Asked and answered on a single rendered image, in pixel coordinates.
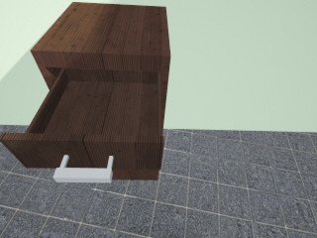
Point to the cabinet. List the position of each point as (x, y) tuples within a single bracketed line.
[(108, 36)]

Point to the handle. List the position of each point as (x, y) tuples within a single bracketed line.
[(94, 175)]

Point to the drawer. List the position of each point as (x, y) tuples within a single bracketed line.
[(90, 114)]

